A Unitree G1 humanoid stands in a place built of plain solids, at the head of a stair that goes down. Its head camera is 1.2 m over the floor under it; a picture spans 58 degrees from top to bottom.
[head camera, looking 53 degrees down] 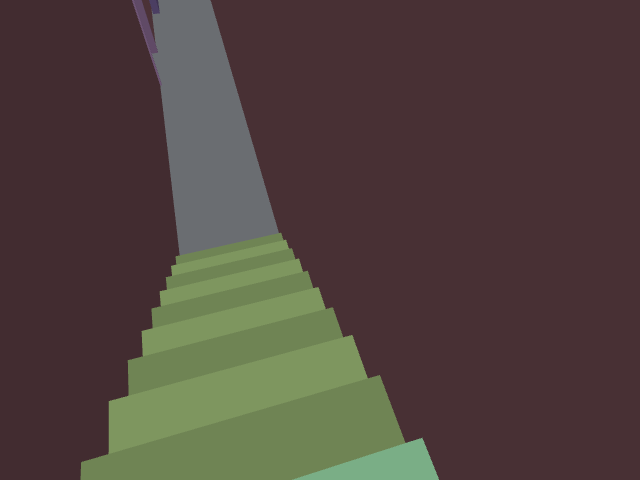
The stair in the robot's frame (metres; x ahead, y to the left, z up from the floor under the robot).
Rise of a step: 0.21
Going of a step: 0.25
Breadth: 0.94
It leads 16 degrees to the left of straight ahead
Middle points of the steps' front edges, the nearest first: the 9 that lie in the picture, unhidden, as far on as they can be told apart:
0.37 0.25 -0.21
0.61 0.32 -0.41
0.84 0.39 -0.62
1.08 0.46 -0.83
1.32 0.52 -1.03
1.55 0.59 -1.24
1.79 0.66 -1.45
2.03 0.73 -1.66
2.26 0.80 -1.86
